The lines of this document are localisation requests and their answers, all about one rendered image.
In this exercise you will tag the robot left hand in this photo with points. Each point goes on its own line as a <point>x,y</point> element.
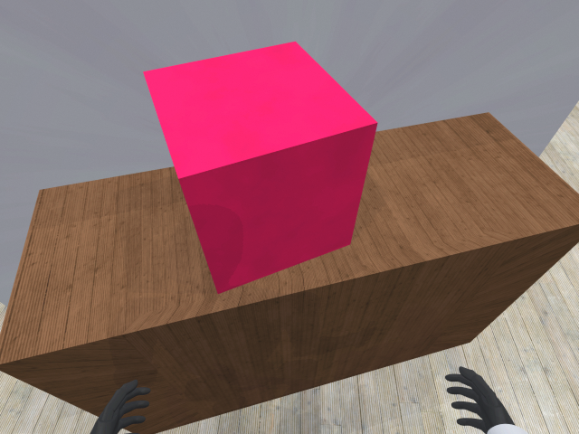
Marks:
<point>110,421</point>

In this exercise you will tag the carton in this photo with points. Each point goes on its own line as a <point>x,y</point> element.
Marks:
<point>271,154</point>

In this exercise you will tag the pedestal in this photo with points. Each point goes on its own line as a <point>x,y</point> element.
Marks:
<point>457,219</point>

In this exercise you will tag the robot right hand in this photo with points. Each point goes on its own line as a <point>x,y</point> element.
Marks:
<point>487,405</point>

